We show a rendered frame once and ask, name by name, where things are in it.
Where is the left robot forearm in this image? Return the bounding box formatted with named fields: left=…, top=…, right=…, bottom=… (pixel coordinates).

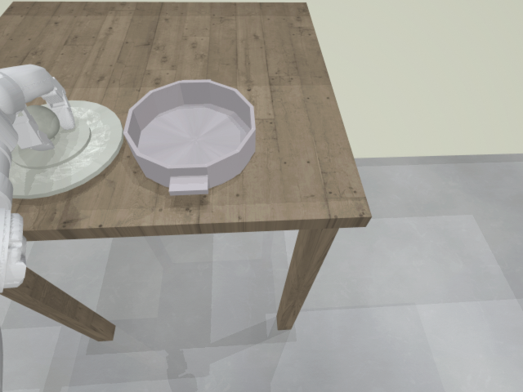
left=0, top=72, right=25, bottom=210

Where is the robot left upper arm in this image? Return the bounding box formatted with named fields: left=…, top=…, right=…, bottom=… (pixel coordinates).
left=0, top=208, right=26, bottom=392

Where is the lid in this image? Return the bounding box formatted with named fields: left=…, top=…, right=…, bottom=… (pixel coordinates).
left=9, top=100, right=123, bottom=199

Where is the robot left hand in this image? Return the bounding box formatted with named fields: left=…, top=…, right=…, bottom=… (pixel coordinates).
left=0, top=65, right=75, bottom=151

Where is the pot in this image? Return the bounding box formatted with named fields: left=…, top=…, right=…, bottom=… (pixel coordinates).
left=123, top=79, right=256, bottom=196

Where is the knob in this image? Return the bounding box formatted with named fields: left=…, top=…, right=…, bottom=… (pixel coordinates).
left=18, top=105, right=60, bottom=140

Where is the table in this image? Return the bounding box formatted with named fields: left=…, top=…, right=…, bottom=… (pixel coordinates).
left=0, top=2, right=372, bottom=341

